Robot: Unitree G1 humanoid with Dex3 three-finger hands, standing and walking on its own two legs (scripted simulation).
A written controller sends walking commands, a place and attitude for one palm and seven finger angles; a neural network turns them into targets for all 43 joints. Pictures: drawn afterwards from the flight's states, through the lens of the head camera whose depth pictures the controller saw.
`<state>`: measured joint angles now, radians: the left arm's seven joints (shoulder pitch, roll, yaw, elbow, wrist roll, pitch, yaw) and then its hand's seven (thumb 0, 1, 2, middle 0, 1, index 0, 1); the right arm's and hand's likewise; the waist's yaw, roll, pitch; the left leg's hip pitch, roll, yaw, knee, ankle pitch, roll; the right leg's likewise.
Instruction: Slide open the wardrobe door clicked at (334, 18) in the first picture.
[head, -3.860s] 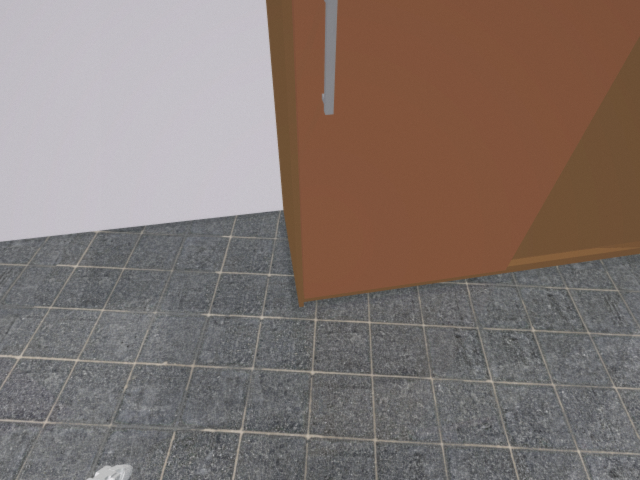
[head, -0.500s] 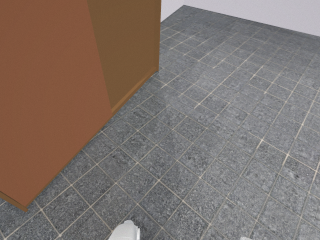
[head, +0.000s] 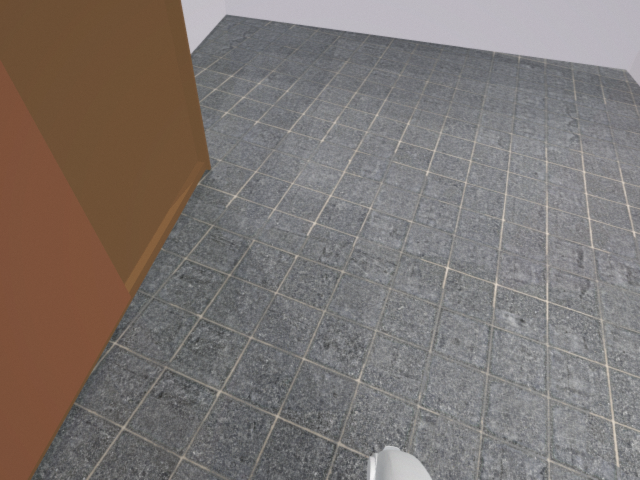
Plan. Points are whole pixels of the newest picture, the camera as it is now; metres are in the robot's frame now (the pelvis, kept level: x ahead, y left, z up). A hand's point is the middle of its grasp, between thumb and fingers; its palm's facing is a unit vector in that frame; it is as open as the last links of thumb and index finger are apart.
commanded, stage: walk to a spot facing it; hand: left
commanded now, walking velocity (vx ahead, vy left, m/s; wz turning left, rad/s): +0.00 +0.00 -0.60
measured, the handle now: out of the picture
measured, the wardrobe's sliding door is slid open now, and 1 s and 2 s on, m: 0.00 0.00 0.00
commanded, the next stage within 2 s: turn to face it in 0.18 s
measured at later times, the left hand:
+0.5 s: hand (219, 444) +0.20 +0.15 -0.18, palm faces -0.14 -0.97 -0.18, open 7.4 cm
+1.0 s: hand out of the picture +0.13 +0.22 -0.16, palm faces +0.13 -0.95 -0.27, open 7.4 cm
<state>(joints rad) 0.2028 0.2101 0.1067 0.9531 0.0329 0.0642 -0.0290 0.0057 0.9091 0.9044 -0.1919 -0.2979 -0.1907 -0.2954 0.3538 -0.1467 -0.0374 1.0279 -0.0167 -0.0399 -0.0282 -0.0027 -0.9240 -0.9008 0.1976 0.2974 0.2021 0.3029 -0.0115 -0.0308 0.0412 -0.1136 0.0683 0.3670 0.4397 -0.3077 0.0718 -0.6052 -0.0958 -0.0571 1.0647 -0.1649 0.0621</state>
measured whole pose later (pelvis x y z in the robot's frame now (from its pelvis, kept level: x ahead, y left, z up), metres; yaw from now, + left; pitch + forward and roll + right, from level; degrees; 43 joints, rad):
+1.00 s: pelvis +0.06 +0.00 +0.00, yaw +6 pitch +2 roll -2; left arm 0.16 0.22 0.08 0.93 0.00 0.05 0.02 0.01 0.91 0.90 -0.19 -0.30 -0.19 -0.30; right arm 0.26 -0.21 -0.07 0.95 -0.03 0.06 0.01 0.00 -0.91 -0.90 0.20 0.30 0.21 0.30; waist -0.04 0.05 0.05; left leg -0.39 -0.06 -0.12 0.44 -0.08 0.03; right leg -0.30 0.00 0.00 0.68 -0.42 0.04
